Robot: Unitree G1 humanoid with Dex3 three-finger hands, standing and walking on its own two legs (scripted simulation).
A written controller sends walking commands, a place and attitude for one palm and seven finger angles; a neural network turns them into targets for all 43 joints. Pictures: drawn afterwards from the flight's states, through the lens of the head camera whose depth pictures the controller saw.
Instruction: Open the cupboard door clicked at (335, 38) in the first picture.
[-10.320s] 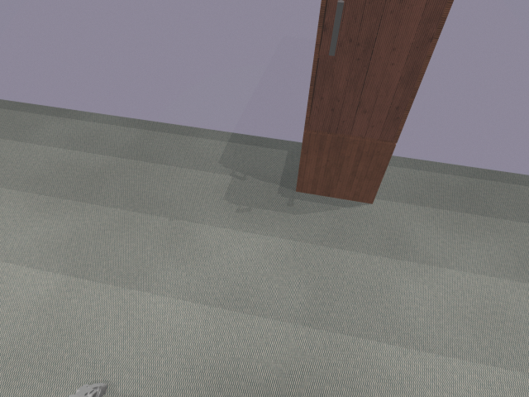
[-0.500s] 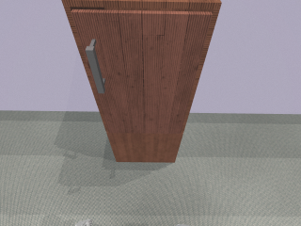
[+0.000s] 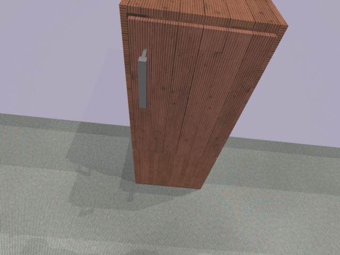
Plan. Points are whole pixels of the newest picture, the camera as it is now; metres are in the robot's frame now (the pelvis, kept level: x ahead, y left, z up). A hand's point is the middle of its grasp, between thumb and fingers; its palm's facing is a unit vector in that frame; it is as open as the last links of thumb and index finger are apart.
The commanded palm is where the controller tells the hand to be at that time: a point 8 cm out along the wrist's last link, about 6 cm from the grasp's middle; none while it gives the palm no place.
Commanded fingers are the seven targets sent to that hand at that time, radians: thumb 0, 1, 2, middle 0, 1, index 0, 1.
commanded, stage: come to a stop and stand still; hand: left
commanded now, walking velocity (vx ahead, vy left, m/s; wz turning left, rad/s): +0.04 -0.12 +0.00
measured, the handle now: (143, 80) +0.55 +0.13 +0.09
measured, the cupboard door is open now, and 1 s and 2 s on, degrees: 0 0 0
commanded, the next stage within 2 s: look again from close up in 0.86 s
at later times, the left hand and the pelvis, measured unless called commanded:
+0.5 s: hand out of the picture +0.00 +0.09 -0.16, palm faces +0.01 -0.97 -0.25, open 7.3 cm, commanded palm none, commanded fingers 0.00 0.90 0.90 -0.20 -0.30 -0.20 -0.30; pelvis -0.04 -0.09 +0.00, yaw -1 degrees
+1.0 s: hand out of the picture -0.07 +0.05 -0.18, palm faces +0.05 -0.98 -0.17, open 7.4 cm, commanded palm none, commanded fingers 0.00 0.90 0.90 -0.20 -0.30 -0.20 -0.30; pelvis -0.04 -0.10 +0.00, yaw +0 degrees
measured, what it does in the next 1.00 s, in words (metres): steps to the right: right foot, then left foot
